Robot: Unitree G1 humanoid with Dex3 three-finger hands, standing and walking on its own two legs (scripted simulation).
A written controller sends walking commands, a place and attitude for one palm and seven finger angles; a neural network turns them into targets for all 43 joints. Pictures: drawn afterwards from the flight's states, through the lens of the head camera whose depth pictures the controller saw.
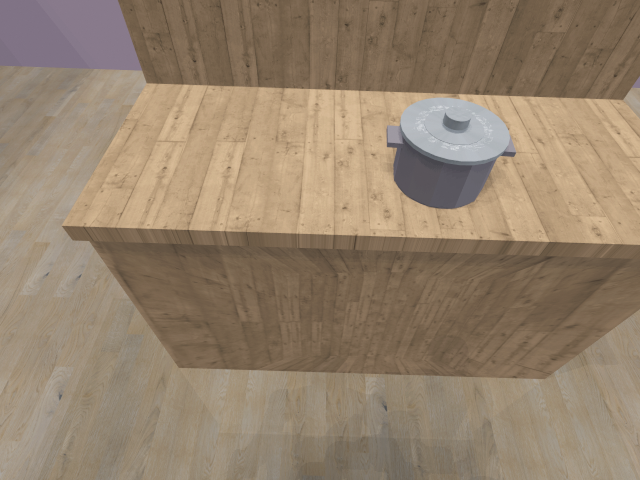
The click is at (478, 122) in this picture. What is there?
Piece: lid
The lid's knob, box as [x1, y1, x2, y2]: [443, 107, 471, 129]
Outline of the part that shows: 448,108 445,112 443,123 446,126 453,129 465,128 469,122 471,114 466,109 460,107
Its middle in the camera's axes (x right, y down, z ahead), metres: +0.23 -0.20 +0.66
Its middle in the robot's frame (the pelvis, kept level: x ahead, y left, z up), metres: +0.66 -0.20 +0.10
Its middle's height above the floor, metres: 0.87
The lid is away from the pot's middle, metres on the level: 0.00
